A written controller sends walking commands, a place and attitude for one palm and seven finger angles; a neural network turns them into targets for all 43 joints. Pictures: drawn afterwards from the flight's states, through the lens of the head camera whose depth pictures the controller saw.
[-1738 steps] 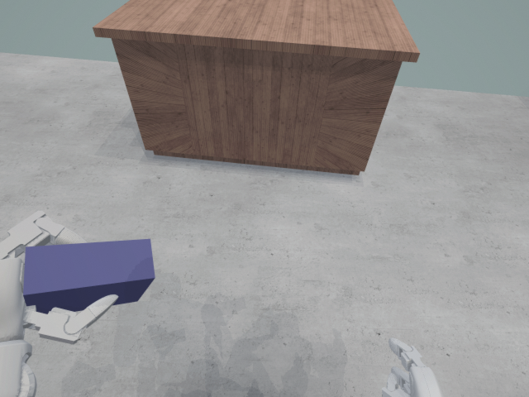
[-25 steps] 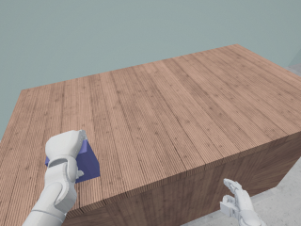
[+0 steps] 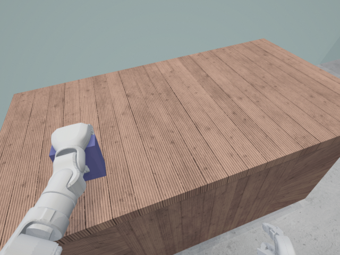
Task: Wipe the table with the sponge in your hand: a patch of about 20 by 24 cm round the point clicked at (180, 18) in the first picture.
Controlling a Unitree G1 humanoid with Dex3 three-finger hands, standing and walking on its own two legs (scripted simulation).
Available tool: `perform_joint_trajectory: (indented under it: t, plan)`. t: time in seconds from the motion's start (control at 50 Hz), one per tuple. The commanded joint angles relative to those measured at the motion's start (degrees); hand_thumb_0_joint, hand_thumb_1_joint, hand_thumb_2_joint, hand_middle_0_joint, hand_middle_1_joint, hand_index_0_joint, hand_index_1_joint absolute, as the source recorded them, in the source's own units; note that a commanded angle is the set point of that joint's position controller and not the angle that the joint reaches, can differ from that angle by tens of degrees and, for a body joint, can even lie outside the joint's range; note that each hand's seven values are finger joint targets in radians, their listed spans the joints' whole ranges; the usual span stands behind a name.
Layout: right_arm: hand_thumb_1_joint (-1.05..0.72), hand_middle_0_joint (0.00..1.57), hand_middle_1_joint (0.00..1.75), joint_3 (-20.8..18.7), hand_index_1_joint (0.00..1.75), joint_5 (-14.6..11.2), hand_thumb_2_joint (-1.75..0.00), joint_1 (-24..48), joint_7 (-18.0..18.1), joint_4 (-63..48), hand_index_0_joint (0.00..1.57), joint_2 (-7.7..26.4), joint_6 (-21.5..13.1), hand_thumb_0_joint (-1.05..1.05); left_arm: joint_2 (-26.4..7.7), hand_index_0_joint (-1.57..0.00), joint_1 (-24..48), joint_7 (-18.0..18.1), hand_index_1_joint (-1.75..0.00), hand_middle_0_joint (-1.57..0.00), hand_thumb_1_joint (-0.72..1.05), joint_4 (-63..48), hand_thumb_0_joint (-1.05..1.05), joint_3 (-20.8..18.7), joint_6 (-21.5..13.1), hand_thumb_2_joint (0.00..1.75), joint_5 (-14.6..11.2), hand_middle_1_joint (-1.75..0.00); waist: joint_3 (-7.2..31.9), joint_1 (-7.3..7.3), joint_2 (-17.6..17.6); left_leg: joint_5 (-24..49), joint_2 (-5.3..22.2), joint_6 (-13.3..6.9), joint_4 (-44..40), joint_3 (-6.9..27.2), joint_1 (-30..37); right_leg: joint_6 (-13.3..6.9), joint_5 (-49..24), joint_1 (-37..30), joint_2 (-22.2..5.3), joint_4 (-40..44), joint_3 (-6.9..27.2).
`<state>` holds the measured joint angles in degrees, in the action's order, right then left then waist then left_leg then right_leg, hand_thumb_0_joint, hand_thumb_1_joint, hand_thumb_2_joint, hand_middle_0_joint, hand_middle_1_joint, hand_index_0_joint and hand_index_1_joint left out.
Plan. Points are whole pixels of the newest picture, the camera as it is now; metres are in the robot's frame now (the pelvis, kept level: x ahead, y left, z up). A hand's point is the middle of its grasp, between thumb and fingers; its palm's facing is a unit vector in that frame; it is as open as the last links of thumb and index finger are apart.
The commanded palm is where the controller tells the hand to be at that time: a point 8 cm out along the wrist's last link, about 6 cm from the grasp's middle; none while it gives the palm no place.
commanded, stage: wipe forward along the middle lane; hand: left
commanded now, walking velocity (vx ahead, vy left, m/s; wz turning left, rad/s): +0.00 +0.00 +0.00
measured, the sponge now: (82, 165) +0.33 +0.29 +0.03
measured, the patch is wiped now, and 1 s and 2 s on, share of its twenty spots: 1.00 1.00 1.00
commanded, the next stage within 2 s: slide back across to the first lane in 0.74 s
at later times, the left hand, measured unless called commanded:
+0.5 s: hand (81, 138) +0.39 +0.30 +0.07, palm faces -0.11 -0.03 -0.99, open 9.4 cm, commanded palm +0.38 +0.30 +0.11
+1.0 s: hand (77, 128) +0.43 +0.33 +0.07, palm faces -0.10 -0.02 -0.99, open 9.4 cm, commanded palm +0.40 +0.33 +0.12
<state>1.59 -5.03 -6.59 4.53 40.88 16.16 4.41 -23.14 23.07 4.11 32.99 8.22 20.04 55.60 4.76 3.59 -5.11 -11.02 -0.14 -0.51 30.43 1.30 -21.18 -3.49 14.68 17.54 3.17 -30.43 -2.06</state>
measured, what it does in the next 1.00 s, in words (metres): stands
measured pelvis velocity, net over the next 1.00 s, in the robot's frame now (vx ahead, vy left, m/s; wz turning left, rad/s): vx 0.02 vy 0.02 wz -0.02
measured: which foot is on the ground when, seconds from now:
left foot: down 0.00-1.00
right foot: down 0.00-1.00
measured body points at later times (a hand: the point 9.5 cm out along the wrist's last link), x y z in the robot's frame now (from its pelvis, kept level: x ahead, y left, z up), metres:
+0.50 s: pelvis +0.01 +0.00 +0.00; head +0.02 -0.02 +0.45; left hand +0.39 +0.30 +0.12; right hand +0.16 -0.25 -0.12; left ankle +0.05 +0.12 -0.73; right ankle +0.01 -0.08 -0.73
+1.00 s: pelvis +0.02 +0.02 +0.00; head +0.04 +0.01 +0.45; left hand +0.43 +0.33 +0.12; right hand +0.12 -0.24 -0.13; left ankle +0.05 +0.12 -0.73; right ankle +0.01 -0.08 -0.73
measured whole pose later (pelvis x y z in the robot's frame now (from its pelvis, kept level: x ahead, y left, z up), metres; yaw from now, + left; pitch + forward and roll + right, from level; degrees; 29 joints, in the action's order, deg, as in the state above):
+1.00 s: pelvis +0.02 +0.02 +0.00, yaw -1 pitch +9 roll -2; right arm 0.3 -4.6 -12.7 2.7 41.5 16.0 7.0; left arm -29.0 39.1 7.4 55.0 1.1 11.6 58.9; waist 6.5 -1.1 -3.6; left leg -12.6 -0.4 -2.0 32.5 0.4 -28.5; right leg -1.7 14.4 23.6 2.9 -29.4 -1.0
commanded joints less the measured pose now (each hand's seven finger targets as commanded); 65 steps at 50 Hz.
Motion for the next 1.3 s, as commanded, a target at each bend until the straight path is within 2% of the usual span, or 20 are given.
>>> perform_joint_trajectory:
  t: [0.0, 0.02, 0.04, 0.2, 0.28, 0.34, 0.54, 0.6, 0.64, 0.68, 0.72, 0.8, 0.82, 0.84, 0.9, 1.02, 1.14, 1.2, 1.24, 1.28]
  plan:
    - [-0.90, 0.20, 0.30, -2.5, 0.30, 0.0, -0.90, 8.0, 0.6, -8.7, 0.20, 6.5, -2.6, 0.00, -12.7, -1.20, 18.3, 2.6, -1.60, -1.20, 0.10, -0.3, 0.00, -5.1, -1.2, 1.30, 1.1, -1.60, 6.6, -1.64, 8.9, -4.4, -2.2, -2.2, -2.8, 0.7, 1.9, 0.2, 1.5, 0.0, -2.0, 9.1, 7.0]
    - [-0.90, 0.20, 0.30, -2.6, 0.30, 0.0, -0.90, 7.6, 0.6, -8.5, 0.20, 6.8, -2.5, 0.00, -14.8, -1.20, 19.6, 2.6, -1.60, -1.20, 0.10, -0.6, 0.00, -6.6, -1.7, 1.30, 1.4, -1.60, 7.1, -1.61, 8.0, -4.3, -2.2, -2.1, -3.1, 1.1, 2.0, -0.2, 1.7, 0.1, -1.8, 9.0, 7.0]
    - [-0.90, 0.20, 0.30, -2.6, 0.30, -0.1, -0.90, 7.2, 0.6, -8.9, 0.20, 6.5, -2.6, 0.00, -12.2, -1.20, 21.2, 2.5, -1.60, -1.20, 0.10, -0.3, 0.00, -4.0, -2.1, 1.30, 1.6, -1.60, 7.2, -2.33, 7.2, -4.2, -2.2, -2.3, -2.7, 0.8, 2.0, 0.1, 1.3, 0.5, -1.9, 8.8, 6.3]
    - [-0.90, 0.20, 0.30, -3.2, 0.30, -0.1, -0.90, 4.3, 0.0, -8.1, 0.20, 6.9, -1.6, 0.00, -13.5, -1.20, 21.8, 3.4, -1.60, -1.20, 0.10, 4.8, 0.00, -5.4, -3.9, 1.30, 2.1, -1.60, 9.4, -2.69, 8.6, -1.4, -1.8, -2.5, -1.6, 0.5, 1.1, 0.2, -4.3, -0.1, -2.0, 7.9, 6.3]
    - [-0.90, 0.20, 0.30, -3.3, 0.30, -0.1, -0.90, 3.5, -0.1, -7.8, 0.20, 7.2, -1.1, 0.00, -15.3, -1.20, 22.9, 3.7, -1.60, -1.20, 0.10, 6.4, 0.00, -6.7, -4.6, 1.30, 2.1, -1.60, 10.1, -3.12, 10.0, -0.5, -1.7, -2.7, -1.3, 0.2, 0.0, 0.6, -7.2, -1.1, -2.2, 7.4, 6.3]
    - [-0.90, 0.20, 0.30, -3.4, 0.30, 0.0, -0.90, 2.9, -0.2, -7.6, 0.20, 7.4, -0.9, 0.00, -17.4, -1.20, 25.7, 4.0, -1.60, -1.20, 0.10, 7.2, 0.00, -7.5, -5.1, 1.30, 2.5, -1.60, 10.5, -3.38, 8.2, -0.5, -1.7, -2.8, -1.2, 0.0, -0.1, 0.7, -6.7, -0.9, -2.2, 7.4, 6.2]
    - [-0.90, 0.20, 0.30, -3.6, 0.30, 0.1, -0.90, 0.7, -0.5, -7.4, 0.20, 7.8, 0.1, 0.00, -20.0, -1.20, 28.9, 4.2, -1.60, -1.20, 0.10, 11.4, 0.00, -8.9, -6.4, 1.30, 3.8, -1.60, 12.6, -3.94, 7.3, 1.8, -1.4, -2.9, -0.5, -0.3, -0.5, 0.7, -10.2, -1.2, -2.3, 6.5, 5.2]
    - [-0.90, 0.20, 0.30, -3.5, 0.30, 0.0, -0.90, 0.5, -0.6, -7.1, 0.20, 7.8, 0.3, 0.00, -19.6, -1.20, 30.0, 4.4, -1.60, -1.20, 0.10, 13.6, 0.00, -8.2, -6.1, 1.30, 4.3, -1.60, 10.7, -4.39, 7.0, 0.6, -1.1, -2.8, -0.9, -0.1, -0.5, 0.6, -7.5, 1.2, -2.2, 7.1, 5.0]
    - [-0.90, 0.20, 0.30, -3.8, 0.30, 0.2, -0.90, -0.4, -0.6, -7.1, 0.20, 7.9, 0.3, 0.00, -20.2, -1.20, 30.9, 4.6, -1.60, -1.20, 0.10, 13.6, 0.00, -8.4, -6.8, 1.30, 4.8, -1.60, 13.0, -4.32, 5.8, 1.7, -1.1, -2.9, -0.8, 0.1, 0.2, 0.5, -7.9, 0.8, -2.0, 6.5, 4.5]
    - [-0.90, 0.20, 0.30, -3.7, 0.30, 0.2, -0.90, -0.5, -0.7, -7.0, 0.20, 7.7, 0.4, 0.00, -18.1, -1.20, 31.7, 4.7, -1.60, -1.20, 0.10, 14.4, 0.00, -6.8, -6.8, 1.30, 5.0, -1.60, 12.0, -4.91, 5.6, 1.3, -0.8, -2.8, -0.8, 0.0, 0.6, 0.4, -7.2, 2.5, -2.0, 6.7, 4.2]
    - [-0.90, 0.20, 0.30, -3.8, 0.30, 0.2, -0.90, -0.9, -0.7, -6.7, 0.20, 8.0, 0.3, 0.00, -20.7, -1.20, 33.8, 5.0, -1.60, -1.20, 0.10, 14.7, 0.00, -9.0, -7.2, 1.30, 4.6, -1.60, 13.1, -4.94, 6.8, 1.8, -0.7, -2.9, -0.9, 0.4, 0.2, 0.4, -7.7, 1.8, -1.9, 6.5, 4.0]
    - [-0.90, 0.20, 0.30, -3.9, 0.30, 0.4, -0.90, -2.3, -0.8, -5.9, 0.20, 8.2, 0.4, 0.00, -20.4, -1.20, 35.4, 5.7, -1.60, -1.20, 0.10, 17.8, 0.00, -8.1, -6.9, 1.30, 5.4, -1.60, 13.2, -5.62, 5.9, 1.6, -0.4, -2.7, -0.6, 0.6, 0.4, 0.4, -6.3, 4.0, -1.6, 6.1, 3.5]
    - [-0.90, 0.20, 0.30, -4.0, 0.30, 0.4, -0.90, -2.2, -0.9, -6.1, 0.20, 7.9, 0.2, 0.00, -19.0, -1.20, 37.0, 5.6, -1.60, -1.20, 0.10, 16.4, 0.00, -7.3, -7.4, 1.30, 5.0, -1.60, 14.4, -5.58, 4.9, 2.6, -0.3, -2.8, -0.8, 0.8, 1.1, 0.2, -7.4, 3.6, -1.7, 5.8, 3.2]
    - [-0.90, 0.20, 0.30, -4.2, 0.30, 0.5, -0.90, -2.9, -1.0, -6.0, 0.20, 8.2, 0.3, 0.00, -21.1, -1.20, 34.9, 5.8, -1.60, -1.20, 0.10, 17.2, 0.00, -8.9, -7.3, 1.30, 5.2, -1.60, 15.4, -4.79, 4.8, 2.9, -0.4, -2.8, -0.5, 0.8, 1.4, 0.2, -7.1, 2.7, -1.5, 5.8, 3.2]
    - [-0.90, 0.20, 0.30, -4.2, 0.30, 0.5, -0.90, -2.5, -1.1, -6.5, 0.20, 7.9, 0.4, 0.00, -21.5, -1.20, 35.1, 6.0, -1.60, -1.20, 0.10, 16.0, 0.00, -9.0, -7.2, 1.30, 5.3, -1.60, 16.3, -4.55, 4.2, 3.4, -0.4, -2.8, -0.9, 0.8, 2.3, 0.3, -6.8, 2.0, -1.5, 6.0, 3.2]
    - [-0.90, 0.20, 0.30, -4.3, 0.30, 0.3, -0.90, -1.1, -1.4, -7.3, 0.20, 8.2, 0.2, 0.00, -26.6, -1.20, 32.8, 6.0, -1.60, -1.20, 0.10, 10.9, 0.00, -13.8, -7.4, 1.30, 4.6, -1.60, 18.1, -2.59, 3.3, 7.2, -0.3, -2.9, -2.2, 1.3, 4.6, -0.2, -9.9, -2.2, -1.5, 6.2, 2.9]
    - [-0.90, 0.20, 0.30, -4.1, 0.30, 0.2, -0.90, 0.1, -1.6, -7.5, 0.20, 8.7, 0.0, 0.00, -27.7, -1.20, 27.8, 4.6, -1.60, -1.20, 0.10, 9.0, 0.00, -13.8, -6.0, 1.30, 4.6, -1.60, 14.8, -2.08, 2.2, 7.9, -0.6, -3.0, -3.4, 1.3, 6.0, -0.3, -9.9, -3.1, -1.5, 7.2, 2.6]
    - [-0.90, 0.20, 0.30, -4.0, 0.30, 0.1, -0.90, 0.6, -1.7, -8.0, 0.20, 8.4, 0.1, 0.00, -25.7, -1.20, 26.2, 3.2, -1.60, -1.20, 0.10, 7.6, 0.00, -12.3, -5.8, 1.30, 4.6, -1.60, 13.5, -2.22, 2.1, 8.2, -0.3, -2.9, -4.0, 1.8, 7.5, -0.5, -8.9, -2.0, -1.4, 7.9, 2.2]
    - [-0.90, 0.20, 0.30, -4.1, 0.30, 0.2, -0.90, 0.4, -1.6, -8.1, 0.20, 8.7, 0.0, 0.00, -26.9, -1.20, 26.4, 2.2, -1.60, -1.20, 0.10, 5.4, 0.00, -13.1, -6.6, 1.30, 4.4, -1.60, 14.5, -2.03, 1.2, 9.5, -0.3, -3.0, -4.1, 2.2, 9.1, -0.7, -9.7, -2.7, -1.3, 8.0, 2.0]
    - [-0.90, 0.20, 0.30, -4.0, 0.30, 0.2, -0.90, 0.8, -1.3, -8.1, 0.20, 8.7, 0.0, 0.00, -27.3, -1.20, 25.8, 1.4, -1.60, -1.20, 0.10, 5.0, 0.00, -13.6, -7.1, 1.30, 4.1, -1.60, 13.6, -2.43, 3.0, 10.3, -0.3, -3.1, -3.9, 2.0, 9.3, -0.6, -11.3, -2.9, -1.4, 8.3, 2.2]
